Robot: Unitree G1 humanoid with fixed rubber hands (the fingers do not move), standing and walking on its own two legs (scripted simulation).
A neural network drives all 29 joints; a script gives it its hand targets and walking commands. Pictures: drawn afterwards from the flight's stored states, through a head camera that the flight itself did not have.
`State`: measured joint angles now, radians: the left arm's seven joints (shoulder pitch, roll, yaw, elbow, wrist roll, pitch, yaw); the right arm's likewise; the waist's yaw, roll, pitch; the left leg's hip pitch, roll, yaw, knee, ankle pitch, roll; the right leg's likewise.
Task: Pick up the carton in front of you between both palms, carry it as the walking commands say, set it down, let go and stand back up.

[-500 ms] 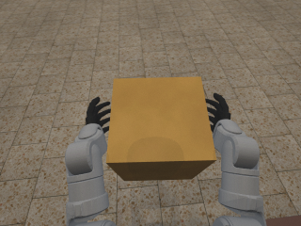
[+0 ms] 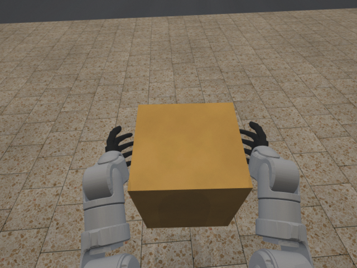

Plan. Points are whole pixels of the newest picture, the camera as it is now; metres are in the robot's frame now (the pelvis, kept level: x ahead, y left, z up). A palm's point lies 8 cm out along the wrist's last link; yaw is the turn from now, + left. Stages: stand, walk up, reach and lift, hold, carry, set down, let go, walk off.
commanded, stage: carry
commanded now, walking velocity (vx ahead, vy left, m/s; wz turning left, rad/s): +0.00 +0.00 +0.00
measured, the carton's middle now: (186, 170) +0.33 +0.00 +0.05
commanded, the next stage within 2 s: none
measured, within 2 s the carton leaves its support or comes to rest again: neither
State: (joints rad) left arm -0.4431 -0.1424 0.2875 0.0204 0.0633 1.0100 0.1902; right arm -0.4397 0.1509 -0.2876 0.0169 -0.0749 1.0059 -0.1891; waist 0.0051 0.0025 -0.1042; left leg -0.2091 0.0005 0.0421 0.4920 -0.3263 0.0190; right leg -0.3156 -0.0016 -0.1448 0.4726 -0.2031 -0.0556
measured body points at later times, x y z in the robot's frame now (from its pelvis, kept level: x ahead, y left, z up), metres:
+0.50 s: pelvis -0.01 +0.00 +0.00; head -0.02 +0.00 +0.45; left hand +0.32 +0.15 +0.10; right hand +0.33 -0.16 +0.10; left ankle -0.04 +0.10 -0.74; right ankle +0.03 -0.09 -0.74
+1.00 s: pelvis -0.01 -0.01 +0.00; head -0.03 -0.01 +0.45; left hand +0.32 +0.15 +0.11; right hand +0.32 -0.16 +0.10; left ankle -0.04 +0.10 -0.74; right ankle +0.03 -0.09 -0.74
